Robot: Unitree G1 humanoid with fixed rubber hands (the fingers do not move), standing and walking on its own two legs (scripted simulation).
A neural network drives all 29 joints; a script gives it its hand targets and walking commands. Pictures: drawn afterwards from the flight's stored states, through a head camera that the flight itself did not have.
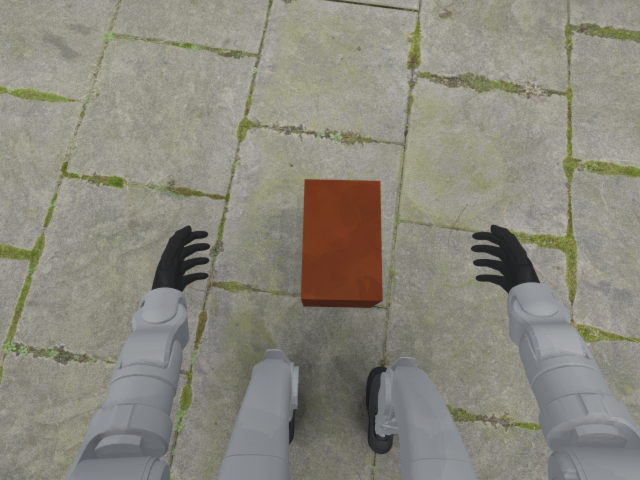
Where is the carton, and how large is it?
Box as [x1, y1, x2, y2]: [301, 179, 382, 307]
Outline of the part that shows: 305,179 301,300 303,305 370,307 382,300 379,181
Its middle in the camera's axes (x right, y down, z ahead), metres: +0.05 +0.01 +1.00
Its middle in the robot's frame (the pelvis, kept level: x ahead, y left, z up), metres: +0.50 -0.01 -0.58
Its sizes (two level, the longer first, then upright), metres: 0.288 0.183 0.203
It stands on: the floor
